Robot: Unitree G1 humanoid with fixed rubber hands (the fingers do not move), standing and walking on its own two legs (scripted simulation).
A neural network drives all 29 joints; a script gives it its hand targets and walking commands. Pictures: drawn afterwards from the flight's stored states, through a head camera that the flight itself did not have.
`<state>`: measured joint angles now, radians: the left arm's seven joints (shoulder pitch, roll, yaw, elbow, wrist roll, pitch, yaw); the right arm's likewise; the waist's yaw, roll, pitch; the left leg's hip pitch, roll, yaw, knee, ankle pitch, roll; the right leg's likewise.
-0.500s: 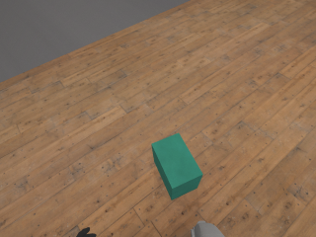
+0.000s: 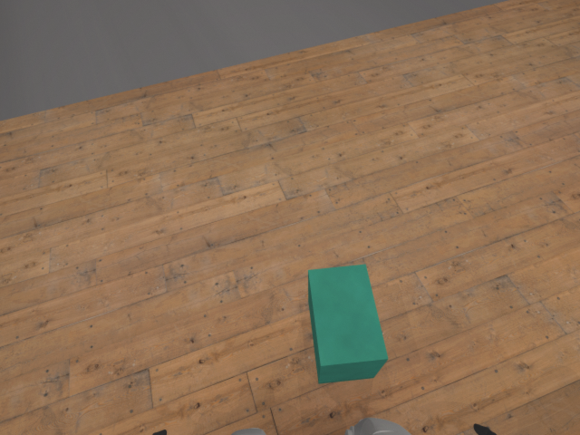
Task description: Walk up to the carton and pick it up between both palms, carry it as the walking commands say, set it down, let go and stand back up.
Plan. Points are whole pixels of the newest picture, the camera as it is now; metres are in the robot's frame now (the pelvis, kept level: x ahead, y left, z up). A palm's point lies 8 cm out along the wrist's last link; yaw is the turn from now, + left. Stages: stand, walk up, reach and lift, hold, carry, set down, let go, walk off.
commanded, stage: walk up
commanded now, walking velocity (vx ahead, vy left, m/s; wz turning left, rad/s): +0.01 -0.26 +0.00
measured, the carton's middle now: (341, 325) +0.44 -0.11 -0.63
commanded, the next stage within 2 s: none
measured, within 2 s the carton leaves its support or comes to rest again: neither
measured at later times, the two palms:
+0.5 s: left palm out of the picture +0.06 +0.14 -0.09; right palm out of the picture +0.04 -0.37 -0.13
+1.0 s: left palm out of the picture +0.02 +0.15 -0.11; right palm out of the picture -0.03 -0.33 -0.13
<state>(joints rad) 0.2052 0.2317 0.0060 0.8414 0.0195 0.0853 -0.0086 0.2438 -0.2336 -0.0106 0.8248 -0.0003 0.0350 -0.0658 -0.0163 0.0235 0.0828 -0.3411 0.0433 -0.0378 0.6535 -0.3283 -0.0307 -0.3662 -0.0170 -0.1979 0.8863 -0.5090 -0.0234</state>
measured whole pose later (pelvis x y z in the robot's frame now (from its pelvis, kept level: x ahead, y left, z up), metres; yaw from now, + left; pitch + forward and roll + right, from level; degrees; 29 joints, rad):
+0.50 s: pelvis -0.01 -0.12 +0.01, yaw +2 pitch +0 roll +3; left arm 0.22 0.22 0.01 0.84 0.02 0.05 -0.01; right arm 0.25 -0.27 -0.01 0.92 0.00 0.08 -0.03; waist -0.01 0.04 0.02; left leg -0.36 0.03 -0.03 1.00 -0.45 -0.06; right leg -0.34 -0.04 -0.12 0.53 -0.20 -0.06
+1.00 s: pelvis -0.04 -0.10 +0.01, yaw +2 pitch -1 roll +0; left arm 0.24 0.22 0.01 0.88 0.02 0.05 -0.01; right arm 0.31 -0.19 -0.01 1.02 0.00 0.02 -0.02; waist -0.01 0.02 0.03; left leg -0.20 0.03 -0.03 0.51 -0.29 -0.04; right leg -0.31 -0.03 -0.08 0.50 -0.17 -0.03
